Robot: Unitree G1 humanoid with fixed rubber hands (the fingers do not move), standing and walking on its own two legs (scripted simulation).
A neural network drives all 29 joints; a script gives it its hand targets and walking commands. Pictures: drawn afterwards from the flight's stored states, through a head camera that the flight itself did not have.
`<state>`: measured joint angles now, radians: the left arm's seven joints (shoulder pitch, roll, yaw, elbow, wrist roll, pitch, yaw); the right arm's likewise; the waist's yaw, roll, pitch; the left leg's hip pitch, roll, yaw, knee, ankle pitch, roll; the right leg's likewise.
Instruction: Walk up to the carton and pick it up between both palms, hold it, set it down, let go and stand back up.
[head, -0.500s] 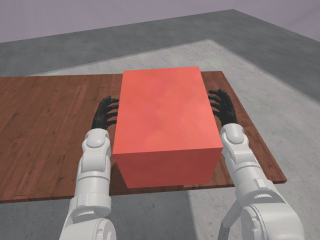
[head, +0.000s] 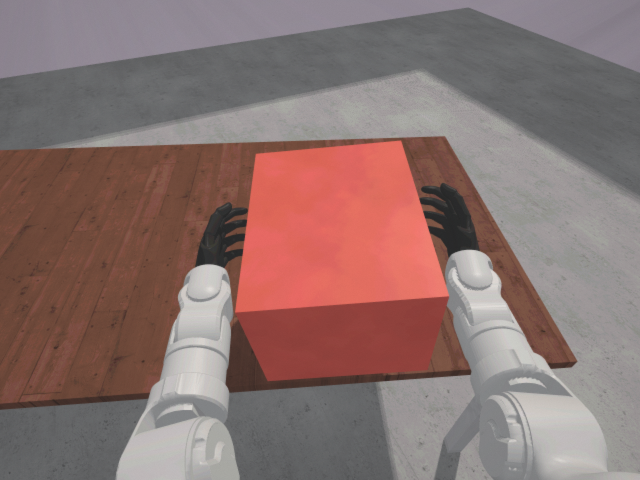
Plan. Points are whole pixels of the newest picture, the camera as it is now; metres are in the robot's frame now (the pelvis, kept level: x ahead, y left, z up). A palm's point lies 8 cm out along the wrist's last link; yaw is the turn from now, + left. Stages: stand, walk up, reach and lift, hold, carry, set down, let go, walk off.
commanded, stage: set down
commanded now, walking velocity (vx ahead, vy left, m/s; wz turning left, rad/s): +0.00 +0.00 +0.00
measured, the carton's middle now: (337, 256) +0.43 -0.02 +0.04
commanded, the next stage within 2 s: none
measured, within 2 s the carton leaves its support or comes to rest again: neither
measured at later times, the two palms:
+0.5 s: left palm (223, 266) +0.40 +0.14 +0.06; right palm (454, 248) +0.40 -0.18 +0.08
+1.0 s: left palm (234, 277) +0.42 +0.14 +0.01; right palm (446, 261) +0.42 -0.19 +0.04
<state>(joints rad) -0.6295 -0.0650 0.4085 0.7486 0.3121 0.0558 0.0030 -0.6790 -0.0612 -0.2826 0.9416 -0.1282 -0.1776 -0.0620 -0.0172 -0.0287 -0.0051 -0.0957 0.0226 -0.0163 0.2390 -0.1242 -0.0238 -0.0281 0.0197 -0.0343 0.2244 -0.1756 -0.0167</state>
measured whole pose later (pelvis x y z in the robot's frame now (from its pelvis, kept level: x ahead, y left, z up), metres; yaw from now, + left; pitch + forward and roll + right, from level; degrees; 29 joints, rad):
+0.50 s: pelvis +0.01 +0.00 +0.00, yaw +0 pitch +2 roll +0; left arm -0.65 -0.07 0.45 0.84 0.32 -0.03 0.01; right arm -0.69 -0.04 -0.39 0.98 -0.23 -0.23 -0.03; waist -0.02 -0.03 0.00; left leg -0.14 0.02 -0.01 0.23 -0.13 -0.03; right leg -0.08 0.02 -0.03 0.23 -0.19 -0.02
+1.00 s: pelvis +0.02 +0.00 +0.00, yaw -1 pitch +12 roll +0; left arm -0.70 -0.03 0.44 1.00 0.30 -0.19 0.05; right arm -0.72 -0.03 -0.50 1.05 -0.32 -0.33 -0.02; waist -0.02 -0.03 -0.06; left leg -0.34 0.02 0.00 0.25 -0.13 -0.02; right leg -0.30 0.02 -0.03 0.28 -0.19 -0.02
